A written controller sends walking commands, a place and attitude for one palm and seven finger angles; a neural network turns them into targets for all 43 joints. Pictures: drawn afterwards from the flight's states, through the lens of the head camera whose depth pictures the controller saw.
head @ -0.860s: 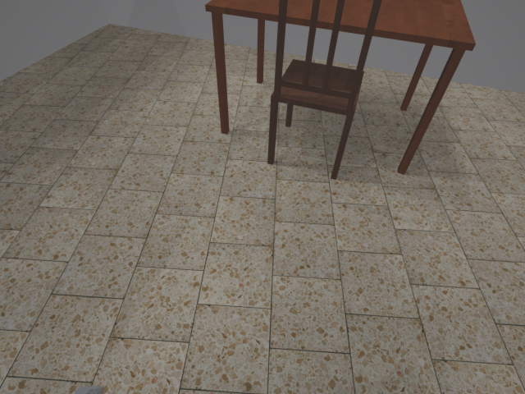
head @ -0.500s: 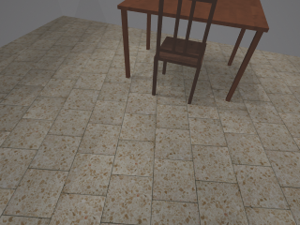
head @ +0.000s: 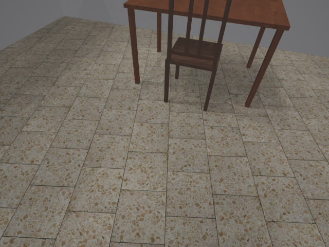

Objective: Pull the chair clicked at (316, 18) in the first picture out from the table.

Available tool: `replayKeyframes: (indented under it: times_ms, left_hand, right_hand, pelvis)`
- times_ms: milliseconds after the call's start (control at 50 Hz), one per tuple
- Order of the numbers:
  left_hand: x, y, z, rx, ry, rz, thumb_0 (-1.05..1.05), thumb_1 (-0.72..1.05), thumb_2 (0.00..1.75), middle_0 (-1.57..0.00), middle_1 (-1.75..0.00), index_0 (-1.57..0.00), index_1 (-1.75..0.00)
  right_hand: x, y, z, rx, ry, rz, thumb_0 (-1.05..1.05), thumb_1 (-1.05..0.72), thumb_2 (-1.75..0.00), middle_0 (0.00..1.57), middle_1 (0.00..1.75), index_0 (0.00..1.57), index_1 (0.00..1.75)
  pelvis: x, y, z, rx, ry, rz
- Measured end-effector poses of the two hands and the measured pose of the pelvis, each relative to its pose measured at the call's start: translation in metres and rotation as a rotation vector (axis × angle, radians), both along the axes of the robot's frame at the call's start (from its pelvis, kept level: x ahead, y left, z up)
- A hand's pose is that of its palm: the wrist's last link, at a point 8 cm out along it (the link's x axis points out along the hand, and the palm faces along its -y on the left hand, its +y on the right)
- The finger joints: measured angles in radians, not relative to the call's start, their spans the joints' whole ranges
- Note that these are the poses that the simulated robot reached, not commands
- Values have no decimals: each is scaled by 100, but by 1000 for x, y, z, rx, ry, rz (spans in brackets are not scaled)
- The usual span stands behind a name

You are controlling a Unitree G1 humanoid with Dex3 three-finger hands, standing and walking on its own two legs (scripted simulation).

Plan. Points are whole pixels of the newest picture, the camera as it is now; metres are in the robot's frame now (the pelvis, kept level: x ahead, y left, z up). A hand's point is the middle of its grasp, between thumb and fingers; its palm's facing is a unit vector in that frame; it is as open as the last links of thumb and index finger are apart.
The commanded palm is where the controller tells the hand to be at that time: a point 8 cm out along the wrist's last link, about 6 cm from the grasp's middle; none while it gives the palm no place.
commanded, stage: look at it before walking up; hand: left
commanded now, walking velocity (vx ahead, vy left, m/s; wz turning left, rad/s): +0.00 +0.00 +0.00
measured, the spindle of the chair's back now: (189, 26) +1.45 -0.09 -0.06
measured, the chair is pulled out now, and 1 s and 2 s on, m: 0.00 0.00 0.00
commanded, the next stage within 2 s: walk to a spot facing it in 0.58 s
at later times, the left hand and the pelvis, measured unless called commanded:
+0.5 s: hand out of the picture +0.07 +0.24 -0.16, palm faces -0.03 -0.95 -0.32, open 7.4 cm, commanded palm none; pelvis +0.00 +0.00 +0.00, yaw +0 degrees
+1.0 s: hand out of the picture +0.05 +0.18 -0.19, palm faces -0.03 -0.98 -0.20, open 7.4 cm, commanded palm none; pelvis +0.07 -0.01 -0.02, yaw -3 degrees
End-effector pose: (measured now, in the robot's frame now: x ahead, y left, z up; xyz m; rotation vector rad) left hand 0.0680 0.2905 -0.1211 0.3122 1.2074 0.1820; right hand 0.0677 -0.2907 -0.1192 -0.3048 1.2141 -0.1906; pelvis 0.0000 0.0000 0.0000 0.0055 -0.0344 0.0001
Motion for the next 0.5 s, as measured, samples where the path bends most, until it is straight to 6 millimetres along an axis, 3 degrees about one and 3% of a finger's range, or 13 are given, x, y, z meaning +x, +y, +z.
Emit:
replayKeyframes:
  times_ms: [500]
  left_hand:
    - [1,-6,-2,-10,17,3,1,90,90,-20,-30,-21,-30]
  right_hand:
    - [9,-4,2,-3,0,5,0,-90,-89,20,30,21,30]
  pelvis:
    - [5,-4,1,0,7,-1]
